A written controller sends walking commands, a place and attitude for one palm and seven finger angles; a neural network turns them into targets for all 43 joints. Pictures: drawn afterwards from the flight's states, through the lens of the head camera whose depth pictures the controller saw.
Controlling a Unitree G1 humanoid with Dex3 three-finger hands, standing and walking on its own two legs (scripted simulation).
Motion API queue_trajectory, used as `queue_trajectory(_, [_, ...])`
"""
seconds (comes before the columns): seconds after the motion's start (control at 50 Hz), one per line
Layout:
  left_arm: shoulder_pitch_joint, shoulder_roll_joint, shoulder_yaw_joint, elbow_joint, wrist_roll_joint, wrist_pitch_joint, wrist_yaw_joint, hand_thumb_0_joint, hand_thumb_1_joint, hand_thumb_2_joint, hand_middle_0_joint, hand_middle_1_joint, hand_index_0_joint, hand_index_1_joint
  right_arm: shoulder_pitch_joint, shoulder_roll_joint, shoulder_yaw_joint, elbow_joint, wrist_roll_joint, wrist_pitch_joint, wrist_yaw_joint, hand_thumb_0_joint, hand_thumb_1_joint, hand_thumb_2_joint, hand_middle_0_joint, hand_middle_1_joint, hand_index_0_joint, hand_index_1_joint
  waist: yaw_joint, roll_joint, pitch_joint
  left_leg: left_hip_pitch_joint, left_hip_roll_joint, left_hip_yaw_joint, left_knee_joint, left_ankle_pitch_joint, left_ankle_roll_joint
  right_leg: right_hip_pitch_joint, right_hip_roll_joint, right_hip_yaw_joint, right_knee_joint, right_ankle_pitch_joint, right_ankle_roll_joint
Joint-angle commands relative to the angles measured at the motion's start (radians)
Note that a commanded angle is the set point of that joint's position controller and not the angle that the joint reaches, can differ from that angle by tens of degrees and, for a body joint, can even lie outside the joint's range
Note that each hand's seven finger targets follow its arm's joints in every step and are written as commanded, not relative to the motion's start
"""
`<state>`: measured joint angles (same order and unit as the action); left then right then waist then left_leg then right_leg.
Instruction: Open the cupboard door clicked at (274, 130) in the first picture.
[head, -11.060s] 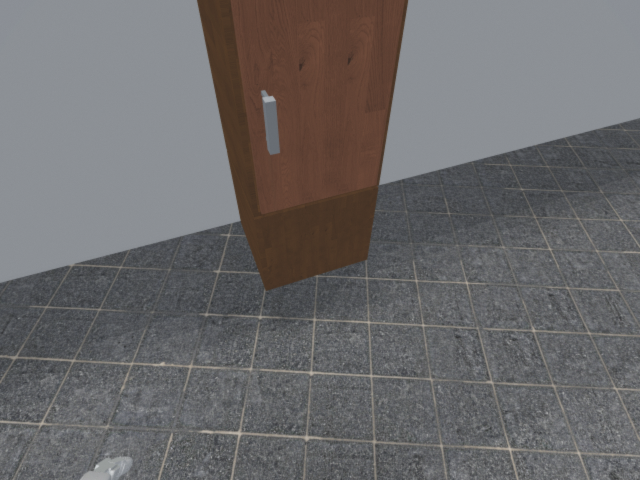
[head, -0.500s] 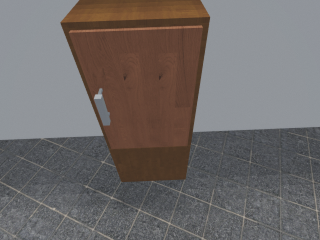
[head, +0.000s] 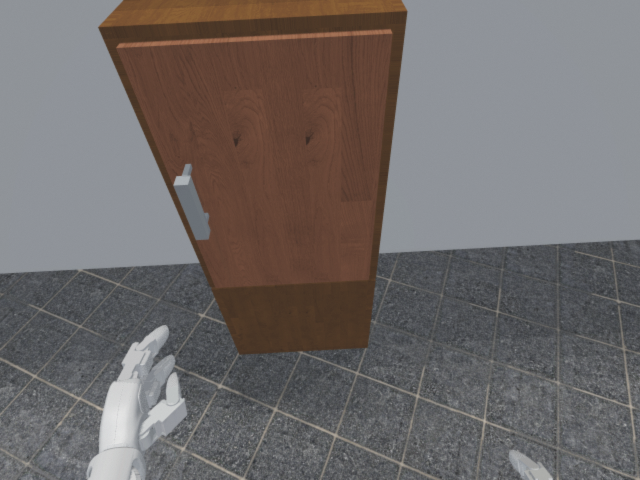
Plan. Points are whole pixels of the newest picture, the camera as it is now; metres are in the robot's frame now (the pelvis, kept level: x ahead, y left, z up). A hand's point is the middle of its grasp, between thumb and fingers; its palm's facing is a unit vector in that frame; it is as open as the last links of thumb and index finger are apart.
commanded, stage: raise the hand with hooked fingers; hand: left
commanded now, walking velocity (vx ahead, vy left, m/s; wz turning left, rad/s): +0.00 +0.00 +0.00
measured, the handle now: (195, 202) +0.59 +0.26 -0.01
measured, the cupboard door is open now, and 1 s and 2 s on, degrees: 0 0 0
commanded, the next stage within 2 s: move the hooked fingers beside the handle in 1.88 s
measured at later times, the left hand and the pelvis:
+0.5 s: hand (175, 430) +0.20 +0.19 -0.03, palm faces -0.07 -1.00 -0.07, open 10.4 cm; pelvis -0.04 +0.00 -0.09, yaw +1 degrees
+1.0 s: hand (126, 398) +0.23 +0.26 -0.01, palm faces +0.05 -1.00 -0.06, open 13.3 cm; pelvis -0.03 +0.02 -0.06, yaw +0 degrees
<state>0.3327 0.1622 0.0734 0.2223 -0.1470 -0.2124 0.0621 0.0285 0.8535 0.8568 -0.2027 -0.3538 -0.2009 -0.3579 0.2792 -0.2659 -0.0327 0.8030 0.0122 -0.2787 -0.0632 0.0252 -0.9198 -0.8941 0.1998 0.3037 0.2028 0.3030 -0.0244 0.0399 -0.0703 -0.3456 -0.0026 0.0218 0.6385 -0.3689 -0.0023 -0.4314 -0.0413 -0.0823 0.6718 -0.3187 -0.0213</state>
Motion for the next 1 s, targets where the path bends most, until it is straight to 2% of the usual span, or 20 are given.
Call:
queue_trajectory(0.0, [0.305,-0.003,0.096,0.001,-0.078,-0.291,-0.190,0.000,0.620,0.780,-0.220,-0.480,-0.220,-0.480,-0.134,-0.090,-0.062,-0.270,-0.014,-0.073,0.043,0.000,-0.900,-0.900,0.200,0.300,0.200,0.300,0.100,-0.355,-0.031,-0.342,-0.036,-0.006,0.136,0.091,-0.001,-0.071,0.015,0.049,0.060,-0.004,0.011])
queue_trajectory(0.02, [0.359,0.039,0.160,0.016,-0.105,-0.351,-0.260,0.000,0.597,0.770,-0.222,-0.495,-0.222,-0.495,-0.132,-0.095,-0.073,-0.298,-0.009,-0.060,0.065,0.000,-0.900,-0.900,0.200,0.300,0.200,0.300,0.133,-0.239,-0.073,-0.362,-0.046,0.001,0.177,0.114,-0.015,-0.037,0.007,0.071,0.119,0.073,-0.006])
queue_trajectory(0.06, [0.303,0.088,0.201,-0.025,-0.128,-0.449,-0.360,0.000,0.550,0.750,-0.225,-0.525,-0.225,-0.525,-0.175,-0.101,-0.075,-0.354,-0.012,-0.046,0.081,0.000,-0.900,-0.900,0.200,0.300,0.200,0.300,0.121,-0.134,-0.148,-0.429,-0.058,0.023,0.272,0.127,-0.017,-0.065,-0.003,0.094,0.214,0.188,-0.010])
queue_trajectory(0.12, [0.171,0.144,0.215,-0.165,-0.121,-0.407,-0.375,0.000,0.480,0.720,-0.230,-0.570,-0.230,-0.570,-0.197,-0.099,-0.072,-0.448,-0.004,-0.005,0.076,0.000,-0.900,-0.900,0.200,0.300,0.200,0.300,0.116,-0.054,-0.202,-0.516,-0.069,0.038,0.339,0.066,0.002,-0.101,-0.013,0.173,0.228,0.085,-0.007])
queue_trajectory(0.16, [0.059,0.150,0.201,-0.278,-0.123,-0.382,-0.350,0.000,0.433,0.700,-0.233,-0.600,-0.233,-0.600,-0.189,-0.094,-0.067,-0.488,-0.001,0.011,0.063,0.000,-0.900,-0.900,0.200,0.300,0.200,0.300,0.086,-0.008,-0.227,-0.518,-0.056,0.029,0.361,0.039,0.014,-0.150,-0.005,0.184,0.225,-0.018,-0.009])
queue_trajectory(0.22, [-0.136,0.186,0.210,-0.531,-0.127,-0.441,-0.300,0.000,0.363,0.670,-0.238,-0.645,-0.238,-0.645,-0.108,-0.085,-0.059,-0.467,-0.013,0.013,0.043,0.000,-0.900,-0.900,0.200,0.300,0.200,0.300,0.013,0.027,-0.317,-0.479,-0.019,-0.013,0.429,0.081,0.028,-0.210,0.022,0.163,0.290,0.036,-0.004])
queue_trajectory(0.24, [-0.132,0.188,0.210,-0.573,-0.120,-0.462,-0.295,0.000,0.340,0.660,-0.240,-0.660,-0.240,-0.660,-0.098,-0.083,-0.061,-0.452,-0.017,0.013,0.035,0.000,-0.900,-0.900,0.200,0.300,0.200,0.300,0.011,0.056,-0.362,-0.451,-0.010,-0.020,0.444,0.104,0.031,-0.216,0.024,0.154,0.305,0.065,-0.006])
queue_trajectory(0.32, [-0.174,0.136,0.088,-0.539,-0.128,-0.470,-0.365,0.000,0.247,0.620,-0.247,-0.720,-0.247,-0.720,-0.090,-0.103,-0.030,-0.397,-0.015,-0.008,0.015,0.000,-0.900,-0.900,0.200,0.300,0.200,0.300,-0.060,0.057,-0.295,-0.458,0.009,-0.053,0.483,0.099,0.037,-0.340,0.048,0.104,0.332,0.041,-0.014])
queue_trajectory(0.38, [-0.135,0.189,0.133,-0.369,-0.134,-0.355,-0.424,0.000,0.177,0.590,-0.252,-0.765,-0.252,-0.765,-0.094,-0.115,-0.022,-0.384,0.010,-0.009,-0.001,0.000,-0.900,-0.900,0.200,0.300,0.200,0.300,-0.045,-0.027,-0.271,-0.546,0.007,-0.063,0.452,-0.013,0.034,-0.312,0.045,0.102,0.286,-0.108,0.002])
queue_trajectory(0.44, [-0.038,0.213,0.199,-0.258,-0.166,-0.177,-0.462,0.000,0.107,0.560,-0.257,-0.810,-0.257,-0.810,-0.124,-0.114,-0.013,-0.429,0.035,0.013,-0.008,0.000,-0.900,-0.900,0.200,0.300,0.200,0.300,0.026,-0.047,-0.300,-0.563,-0.013,-0.051,0.392,-0.017,0.029,-0.211,0.032,0.108,0.239,-0.153,0.008])
queue_trajectory(0.5, [-0.010,0.255,0.303,-0.340,-0.201,-0.075,-0.404,0.000,0.037,0.530,-0.262,-0.855,-0.262,-0.855,-0.145,-0.089,-0.014,-0.467,0.037,0.031,-0.007,0.000,-0.900,-0.900,0.200,0.300,0.200,0.300,0.077,-0.072,-0.378,-0.513,-0.021,-0.045,0.334,0.049,0.025,-0.093,0.018,0.104,0.211,-0.100,0.015])
queue_trajectory(0.52, [0.017,0.266,0.344,-0.343,-0.217,-0.072,-0.374,0.000,0.013,0.520,-0.263,-0.870,-0.263,-0.870,-0.157,-0.075,-0.013,-0.466,0.031,0.034,-0.006,0.000,-0.900,-0.900,0.200,0.300,0.200,0.300,0.102,-0.091,-0.387,-0.510,-0.018,-0.050,0.328,0.074,0.022,-0.064,0.026,0.096,0.223,-0.075,0.009])
queue_trajectory(0.56, [-0.005,0.257,0.357,-0.414,-0.210,-0.122,-0.304,0.000,-0.033,0.500,-0.267,-0.900,-0.267,-0.900,-0.129,-0.060,-0.013,-0.451,0.025,0.031,-0.001,0.000,-0.900,-0.900,0.200,0.300,0.200,0.300,0.097,-0.055,-0.373,-0.480,-0.010,-0.054,0.304,0.101,0.017,-0.095,0.031,0.066,0.241,-0.026,0.005])
queue_trajectory(0.62, [-0.075,0.236,0.308,-0.409,-0.166,-0.225,-0.240,0.000,-0.103,0.470,-0.272,-0.945,-0.272,-0.945,-0.111,-0.069,-0.010,-0.421,0.008,0.020,0.006,0.000,-0.900,-0.900,0.200,0.300,0.200,0.300,0.055,-0.018,-0.263,-0.480,-0.001,-0.062,0.295,0.065,0.015,-0.214,0.042,0.033,0.265,-0.070,-0.003])
queue_trajectory(0.68, [-0.145,0.214,0.243,-0.287,-0.131,-0.299,-0.271,0.000,-0.173,0.440,-0.277,-0.990,-0.277,-0.990,-0.075,-0.104,-0.012,-0.391,0.005,0.008,0.008,0.000,-0.900,-0.900,0.200,0.300,0.200,0.300,-0.005,-0.030,-0.172,-0.521,-0.003,-0.059,0.308,-0.068,0.019,-0.329,0.037,0.040,0.246,-0.212,0.002])
queue_trajectory(0.72, [-0.187,0.219,0.222,-0.240,-0.144,-0.313,-0.333,0.000,-0.220,0.420,-0.280,-1.020,-0.280,-1.020,-0.065,-0.127,-0.015,-0.393,0.014,0.001,0.001,0.000,-0.900,-0.900,0.200,0.300,0.200,0.300,-0.019,-0.050,-0.171,-0.536,-0.009,-0.057,0.317,-0.117,0.024,-0.335,0.035,0.061,0.227,-0.265,0.000])
queue_trajectory(0.78, [-0.222,0.290,0.266,-0.244,-0.172,-0.286,-0.415,0.000,-0.290,0.390,-0.285,-1.065,-0.285,-1.065,-0.049,-0.147,-0.018,-0.404,0.029,-0.009,-0.016,0.000,-0.900,-0.900,0.200,0.300,0.200,0.300,0.004,0.000,-0.263,-0.479,-0.014,-0.054,0.286,-0.096,0.025,-0.261,0.030,0.068,0.208,-0.235,-0.002])
queue_trajectory(0.86, [-0.238,0.372,0.358,-0.309,-0.209,-0.244,-0.431,0.000,-0.383,0.350,-0.292,-1.125,-0.292,-1.125,-0.039,-0.145,-0.016,-0.407,0.029,-0.011,-0.025,0.000,-0.900,-0.900,0.200,0.300,0.200,0.300,0.037,0.059,-0.346,-0.375,-0.007,-0.066,0.256,0.069,0.018,-0.175,0.044,0.037,0.230,-0.051,-0.008])
queue_trajectory(0.92, [-0.221,0.377,0.393,-0.316,-0.216,-0.239,-0.387,0.000,-0.453,0.320,-0.297,-1.170,-0.297,-1.170,-0.028,-0.134,-0.009,-0.401,0.016,-0.005,-0.014,0.000,-0.900,-0.900,0.200,0.300,0.200,0.300,0.050,0.092,-0.328,-0.326,-0.002,-0.079,0.250,0.218,-0.002,-0.175,0.057,0.005,0.260,0.070,-0.017])
queue_trajectory(0.98, [-0.231,0.318,0.359,-0.233,-0.202,-0.225,-0.366,0.000,-0.500,0.300,-0.300,-1.200,-0.300,-1.200,-0.030,-0.133,-0.010,-0.396,0.015,0.011,0.000,0.000,-0.900,-0.900,0.200,0.300,0.200,0.300,0.027,0.062,-0.253,-0.337,0.004,-0.074,0.248,0.204,-0.010,-0.219,0.056,-0.006,0.252,0.070,-0.008])
